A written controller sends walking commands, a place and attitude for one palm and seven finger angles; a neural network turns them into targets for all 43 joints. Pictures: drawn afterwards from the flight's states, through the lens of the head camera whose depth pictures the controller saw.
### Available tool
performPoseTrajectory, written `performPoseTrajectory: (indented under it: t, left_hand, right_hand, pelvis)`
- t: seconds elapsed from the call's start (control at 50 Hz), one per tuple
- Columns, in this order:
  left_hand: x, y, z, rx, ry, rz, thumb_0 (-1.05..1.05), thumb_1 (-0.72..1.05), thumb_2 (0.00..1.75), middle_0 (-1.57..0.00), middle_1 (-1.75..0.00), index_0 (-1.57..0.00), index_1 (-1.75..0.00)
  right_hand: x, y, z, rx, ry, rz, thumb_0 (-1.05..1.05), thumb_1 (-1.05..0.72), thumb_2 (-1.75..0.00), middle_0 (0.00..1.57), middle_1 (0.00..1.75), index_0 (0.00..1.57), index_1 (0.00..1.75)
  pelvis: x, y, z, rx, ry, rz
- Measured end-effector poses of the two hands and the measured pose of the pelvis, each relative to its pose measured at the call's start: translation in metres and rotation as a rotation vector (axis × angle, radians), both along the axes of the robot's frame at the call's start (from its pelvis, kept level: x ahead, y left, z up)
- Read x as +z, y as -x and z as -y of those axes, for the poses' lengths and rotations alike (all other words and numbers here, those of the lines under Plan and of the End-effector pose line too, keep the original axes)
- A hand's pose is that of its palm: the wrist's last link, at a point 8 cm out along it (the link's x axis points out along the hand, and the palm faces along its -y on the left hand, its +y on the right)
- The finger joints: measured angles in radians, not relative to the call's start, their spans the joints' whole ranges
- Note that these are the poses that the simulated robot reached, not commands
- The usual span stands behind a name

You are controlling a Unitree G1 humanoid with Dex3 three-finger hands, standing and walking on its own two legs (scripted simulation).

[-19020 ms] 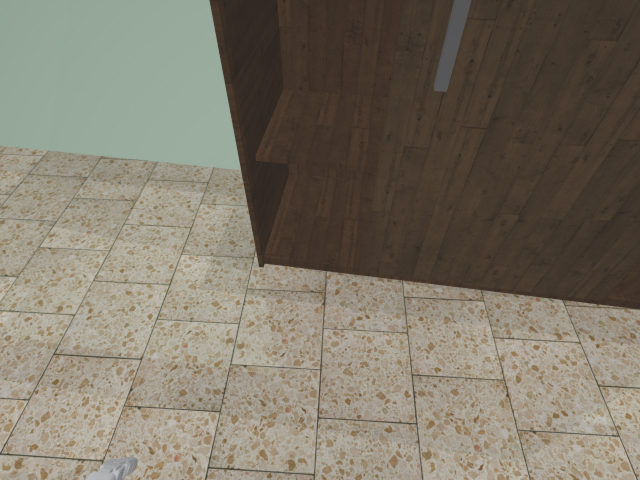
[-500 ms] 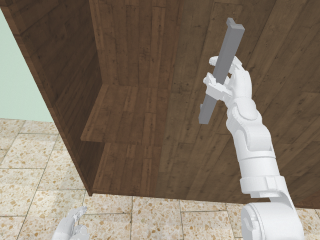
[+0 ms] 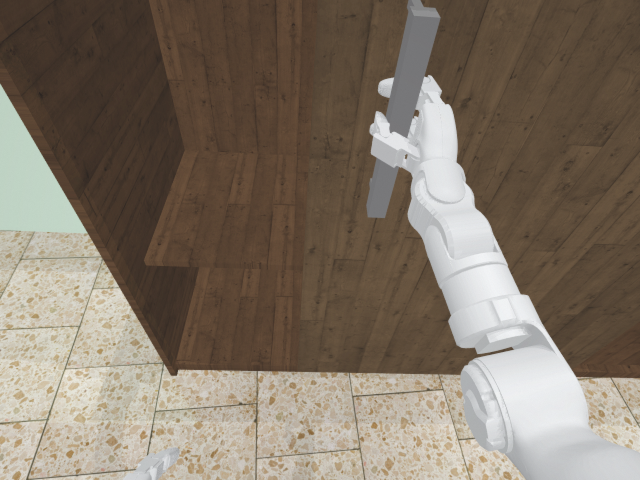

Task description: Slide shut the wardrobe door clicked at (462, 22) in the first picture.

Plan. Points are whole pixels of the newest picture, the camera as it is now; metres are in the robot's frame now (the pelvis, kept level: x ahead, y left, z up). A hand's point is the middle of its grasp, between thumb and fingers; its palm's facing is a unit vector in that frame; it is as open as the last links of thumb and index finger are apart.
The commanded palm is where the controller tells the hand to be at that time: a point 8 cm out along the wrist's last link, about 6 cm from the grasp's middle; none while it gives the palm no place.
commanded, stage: tug the door sideways, standing still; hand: right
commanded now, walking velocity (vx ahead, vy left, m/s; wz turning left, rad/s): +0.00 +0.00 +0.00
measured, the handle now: (392, 122) +0.51 -0.05 +0.20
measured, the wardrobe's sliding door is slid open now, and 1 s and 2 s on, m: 0.38 0.34 0.12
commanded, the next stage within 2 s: step sideways, sliding the door along in 0.18 s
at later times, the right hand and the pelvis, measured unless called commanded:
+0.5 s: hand (359, 140) +0.45 -0.01 +0.21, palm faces -0.16 +0.98 -0.12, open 6.7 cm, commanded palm +0.44 -0.05 +0.21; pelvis -0.02 +0.00 +0.00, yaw +5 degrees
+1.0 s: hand (348, 137) +0.46 +0.01 +0.21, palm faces -0.02 +1.00 -0.04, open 6.4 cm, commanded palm +0.44 +0.01 +0.20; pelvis +0.00 +0.10 -0.01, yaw -2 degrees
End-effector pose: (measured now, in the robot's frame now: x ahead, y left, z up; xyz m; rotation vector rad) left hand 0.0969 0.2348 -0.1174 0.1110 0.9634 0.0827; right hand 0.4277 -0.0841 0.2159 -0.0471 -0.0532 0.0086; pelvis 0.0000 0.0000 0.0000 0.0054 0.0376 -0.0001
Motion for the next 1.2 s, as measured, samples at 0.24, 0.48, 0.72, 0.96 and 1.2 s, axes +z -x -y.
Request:
performPoseTrajectory:
  t: [0.24, 0.48, 0.72, 0.96, 1.2]
  left_hand:
    - [0.0, 0.023, 0.003, 0.011, -0.006, 0.01, 0.01, 0.91, 0.9, -0.2, -0.3, -0.2, -0.3]
    - [-0.006, 0.033, -0.007, 0.123, -0.044, 0.019, 0.01, 0.91, 0.9, -0.2, -0.3, -0.21, -0.3]
    - [-0.015, 0.02, -0.048, 0.069, -0.047, -0.125, 0.01, 0.91, 0.9, -0.2, -0.3, -0.21, -0.3]
    - [-0.001, -0.069, -0.096, -0.003, -0.077, 0.041, 0.0, 0.91, 0.9, -0.2, -0.3, -0.2, -0.3]
    - [-0.027, -0.134, -0.129, -0.22, 0.031, 0.019, 0.01, 0.91, 0.9, -0.2, -0.3, -0.21, -0.3]
  right_hand:
    - [0.0, 0.0, -0.016, 0.019, 0.003, 0.006, -0.03, -0.7, -0.79, 0.32, 1.37, 0.23, 1.4]
    - [-0.003, -0.011, -0.021, 0.164, 0.056, 0.128, -0.07, -0.6, -0.78, 0.41, 1.39, 0.26, 1.37]
    - [-0.005, -0.012, -0.025, 0.121, 0.074, 0.175, -0.1, -0.57, -0.82, 0.45, 1.4, 0.27, 1.39]
    - [-0.014, -0.013, -0.035, 0.043, -0.013, 0.289, -0.06, -0.66, -0.86, 0.46, 1.4, 0.23, 1.4]
    - [-0.015, -0.008, -0.052, -0.159, 0.093, 0.316, -0.08, -0.66, -0.84, 0.46, 1.4, 0.22, 1.38]
  pelvis:
    - [-0.002, 0.011, 0.008, 0.005, -0.005, -0.009]
    - [-0.005, 0.019, 0.003, 0.083, 0.013, 0.014]
    - [-0.003, 0.006, -0.05, 0.03, -0.01, 0.062]
    - [-0.011, 0.002, -0.09, -0.01, 0.015, 0.099]
    - [-0.025, -0.031, -0.195, -0.116, -0.085, 0.161]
